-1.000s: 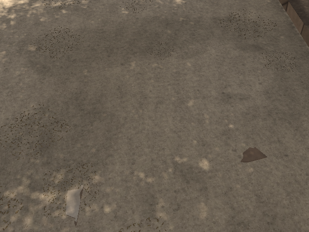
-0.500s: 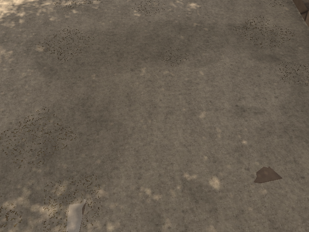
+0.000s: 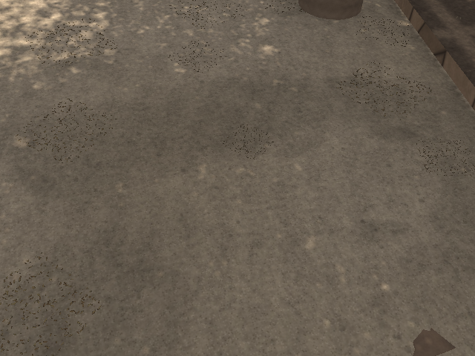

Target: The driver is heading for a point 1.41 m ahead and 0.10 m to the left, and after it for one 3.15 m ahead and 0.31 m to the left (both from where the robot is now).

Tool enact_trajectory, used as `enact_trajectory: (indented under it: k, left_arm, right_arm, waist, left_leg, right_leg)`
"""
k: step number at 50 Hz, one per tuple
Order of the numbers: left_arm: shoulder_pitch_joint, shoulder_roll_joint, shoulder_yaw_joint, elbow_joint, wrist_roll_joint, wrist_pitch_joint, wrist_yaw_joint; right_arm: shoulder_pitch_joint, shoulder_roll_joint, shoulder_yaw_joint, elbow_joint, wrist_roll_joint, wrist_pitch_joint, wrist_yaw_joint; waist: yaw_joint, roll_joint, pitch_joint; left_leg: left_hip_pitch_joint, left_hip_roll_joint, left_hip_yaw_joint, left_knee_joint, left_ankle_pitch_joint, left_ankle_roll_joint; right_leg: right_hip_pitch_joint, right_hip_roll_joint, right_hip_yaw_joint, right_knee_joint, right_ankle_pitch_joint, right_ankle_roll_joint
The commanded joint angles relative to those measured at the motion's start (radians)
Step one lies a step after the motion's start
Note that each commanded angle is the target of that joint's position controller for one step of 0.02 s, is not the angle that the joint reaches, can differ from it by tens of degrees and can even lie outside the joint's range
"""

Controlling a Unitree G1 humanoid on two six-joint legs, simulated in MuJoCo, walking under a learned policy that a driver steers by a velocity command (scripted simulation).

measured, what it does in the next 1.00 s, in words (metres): walks ahead: right foot, then left foot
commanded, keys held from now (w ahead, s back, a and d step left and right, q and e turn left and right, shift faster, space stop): w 1.00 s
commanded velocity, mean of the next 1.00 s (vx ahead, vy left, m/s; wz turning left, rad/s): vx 0.50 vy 0.00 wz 0.00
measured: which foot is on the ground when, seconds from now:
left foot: down 0.00-0.28, up 0.30-0.78, down 0.80-1.00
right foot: up 0.00-0.26, down 0.28-0.80, up 0.82-1.00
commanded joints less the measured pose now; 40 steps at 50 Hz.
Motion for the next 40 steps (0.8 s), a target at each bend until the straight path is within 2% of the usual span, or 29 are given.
enact_trajectory:
  k: [1, 6, 9, 11, 12, 13, 14, 15, 16, 17, 18, 19, 20, 22, 25, 27, 30, 33, 36, 37, 38, 39, 40]
  left_arm:
    - [-0.11, 0.026, 0.002, -0.069, -0.003, -0.013, -0.014]
    - [-0.253, 0.011, -0.013, -0.117, -0.011, -0.026, -0.043]
    - [-0.309, 0.012, -0.02, -0.148, -0.017, -0.041, -0.066]
    - [-0.24, 0.047, -0.006, -0.14, -0.016, -0.046, -0.07]
    - [-0.145, 0.084, 0.011, -0.117, -0.014, -0.047, -0.066]
    - [0.042, 0.135, 0.035, -0.064, -0.014, -0.045, -0.058]
    - [0.257, 0.208, 0.055, -0.016, 0.004, -0.039, -0.044]
    - [0.334, 0.256, 0.064, 0.013, 0.016, -0.034, -0.046]
    - [0.334, 0.159, 0.04, 0.023, 0.007, -0.027, -0.04]
    - [0.219, 0.122, 0.027, 0.007, 0.0, -0.026, -0.034]
    - [0.131, 0.092, 0.016, -0.011, 0.002, -0.029, -0.035]
    - [0.083, 0.064, 0.008, -0.014, 0.01, -0.033, -0.042]
    - [0.066, 0.042, 0.0, -0.008, 0.019, -0.037, -0.046]
    - [0.082, 0.051, 0.003, 0.013, 0.014, -0.041, -0.05]
    - [0.122, 0.106, 0.016, 0.037, 0.015, -0.04, -0.031]
    - [0.151, 0.117, 0.019, 0.046, 0.01, -0.033, -0.019]
    - [0.204, 0.135, 0.022, 0.065, 0.0, -0.028, -0.012]
    - [0.264, 0.144, 0.026, 0.095, -0.011, -0.02, -0.011]
    - [0.274, 0.156, 0.034, 0.11, -0.013, -0.006, -0.006]
    - [0.264, 0.164, 0.036, 0.11, -0.013, 0.0, -0.004]
    - [0.24, 0.169, 0.037, 0.105, -0.013, 0.006, -0.002]
    - [0.232, 0.147, 0.028, 0.1, -0.008, 0.011, -0.001]
    - [0.239, 0.109, 0.01, 0.076, 0.008, 0.012, 0.0]
  right_arm:
    - [0.01, -0.16, -0.028, -0.049, 0.007, -0.006, -0.02]
    - [0.108, -0.159, -0.031, -0.019, 0.01, 0.017, -0.024]
    - [0.128, -0.175, -0.04, -0.013, 0.009, 0.033, -0.026]
    - [0.094, -0.2, -0.048, -0.027, 0.006, 0.037, -0.029]
    - [0.076, -0.215, -0.052, -0.033, 0.005, 0.04, -0.029]
    - [0.035, -0.216, -0.05, -0.048, 0.003, 0.042, -0.026]
    - [0.006, -0.193, -0.037, -0.081, -0.008, 0.035, -0.022]
    - [0.156, -0.034, 0.005, -0.08, -0.004, 0.011, -0.003]
    - [0.087, -0.132, -0.017, -0.069, 0.025, -0.02, 0.003]
    - [-0.032, -0.192, -0.035, -0.117, 0.052, -0.035, 0.003]
    - [-0.102, -0.196, -0.037, -0.136, 0.053, -0.04, -0.005]
    - [-0.125, -0.186, -0.046, -0.138, 0.039, -0.032, -0.013]
    - [-0.096, -0.165, -0.05, -0.135, 0.03, -0.016, -0.016]
    - [-0.058, -0.108, -0.045, -0.131, 0.026, 0.009, -0.018]
    - [-0.164, -0.118, -0.049, -0.174, 0.013, 0.021, -0.021]
    - [-0.251, -0.116, -0.048, -0.199, 0.008, 0.018, -0.016]
    - [-0.371, -0.102, -0.039, -0.226, 0.013, 0.011, -0.006]
    - [-0.46, -0.113, -0.037, -0.255, 0.023, 0.009, 0.007]
    - [-0.486, -0.143, -0.043, -0.28, 0.024, 0.001, 0.023]
    - [-0.46, -0.157, -0.049, -0.277, 0.025, -0.003, 0.026]
    - [-0.392, -0.179, -0.061, -0.26, 0.024, -0.006, 0.027]
    - [-0.239, -0.22, -0.086, -0.21, 0.021, -0.006, 0.022]
    - [-0.049, -0.298, -0.11, -0.169, 0.01, -0.006, 0.013]
  waist:
    - [0.01, 0.075, 0.099]
    - [-0.038, 0.082, 0.144]
    - [-0.034, 0.101, 0.151]
    - [0.024, 0.146, 0.09]
    - [0.079, 0.178, 0.021]
    - [0.175, 0.186, -0.085]
    - [0.25, 0.112, -0.241]
    - [0.167, -0.169, -0.419]
    - [0.208, -0.115, -0.399]
    - [0.183, -0.1, -0.202]
    - [0.146, 0.002, -0.108]
    - [0.107, 0.042, -0.038]
    - [0.065, 0.023, -0.02]
    - [0.034, -0.006, 0.007]
    - [0.038, -0.012, 0.057]
    - [0.061, -0.011, 0.069]
    - [0.101, -0.013, 0.079]
    - [0.131, -0.02, 0.096]
    - [0.115, -0.03, 0.097]
    - [0.094, -0.04, 0.082]
    - [0.048, -0.046, 0.042]
    - [-0.019, -0.03, -0.049]
    - [-0.08, 0.071, -0.196]
  left_leg:
    - [-0.02, 0.261, -0.157, -0.143, 0.231, 0.069]
    - [0.149, 0.286, -0.132, -0.097, 0.306, 0.075]
    - [0.24, 0.323, -0.131, -0.023, 0.451, 0.087]
    - [0.25, 0.325, -0.118, 0.077, 0.772, 0.07]
    - [0.247, 0.316, -0.109, 0.183, 0.957, 0.058]
    - [0.161, 0.28, -0.082, 0.374, 1.002, 0.032]
    - [-0.101, 0.23, -0.061, 0.676, 0.694, 0.005]
    - [-0.519, 0.026, -0.092, 1.061, -0.189, -0.06]
    - [-0.628, 0.042, -0.224, 1.185, -0.343, -0.041]
    - [-0.696, 0.105, -0.194, 1.18, -0.273, -0.029]
    - [-0.656, 0.156, -0.162, 1.124, -0.185, -0.029]
    - [-0.611, 0.183, -0.143, 1.059, -0.144, -0.036]
    - [-0.544, 0.21, -0.148, 1.016, -0.117, -0.038]
    - [-0.499, 0.227, -0.135, 0.94, -0.107, -0.05]
    - [-0.576, 0.247, -0.115, 0.789, 0.011, -0.081]
    - [-0.592, 0.24, -0.102, 0.638, 0.148, -0.086]
    - [-0.532, 0.195, -0.063, 0.439, 0.29, -0.085]
    - [-0.547, 0.179, -0.065, 0.351, 0.286, -0.077]
    - [-0.546, 0.168, -0.073, 0.296, 0.184, -0.04]
    - [-0.499, 0.155, -0.063, 0.284, 0.145, -0.027]
    - [-0.394, 0.126, -0.035, 0.264, 0.123, -0.01]
    - [-0.192, 0.098, -0.012, 0.258, 0.125, 0.017]
    - [0.104, 0.252, -0.184, 0.281, 0.148, 0.08]
  right_leg:
    - [-0.028, 0.011, -0.016, -0.17, 0.122, 0.017]
    - [-0.059, 0.047, -0.049, -0.33, 0.087, 0.01]
    - [-0.05, 0.073, -0.072, -0.384, -0.013, -0.018]
    - [0.111, 0.126, -0.107, -0.401, -0.079, -0.051]
    - [0.252, 0.163, -0.127, -0.399, -0.101, -0.075]
    - [0.515, 0.162, -0.115, -0.416, -0.041, -0.115]
    - [0.886, -0.025, 0.094, -0.363, -0.012, -0.186]
    - [1.271, -0.295, 0.613, -0.44, -0.153, -0.373]
    - [1.238, -0.275, 0.702, -0.544, -0.218, -0.345]
    - [1.066, -0.236, 0.515, -0.577, -0.175, -0.287]
    - [0.881, -0.196, 0.385, -0.619, -0.081, -0.255]
    - [0.738, -0.156, 0.296, -0.653, -0.006, -0.234]
    - [0.649, -0.12, 0.229, -0.687, 0.008, -0.218]
    - [0.557, -0.102, 0.173, -0.738, 0.011, -0.224]
    - [0.516, -0.094, 0.11, -0.782, 0.035, -0.228]
    - [0.527, -0.067, 0.064, -0.787, 0.033, -0.202]
    - [0.541, -0.039, 0.011, -0.781, 0.01, -0.167]
    - [0.64, -0.08, 0.027, -0.751, -0.033, -0.161]
    - [0.746, -0.136, 0.052, -0.686, -0.002, -0.139]
    - [0.765, -0.143, 0.054, -0.651, 0.057, -0.128]
    - [0.767, -0.126, 0.034, -0.568, 0.199, -0.11]
    - [0.729, -0.074, -0.007, -0.392, 0.315, -0.085]
    - [0.547, -0.009, -0.063, -0.084, 0.129, -0.047]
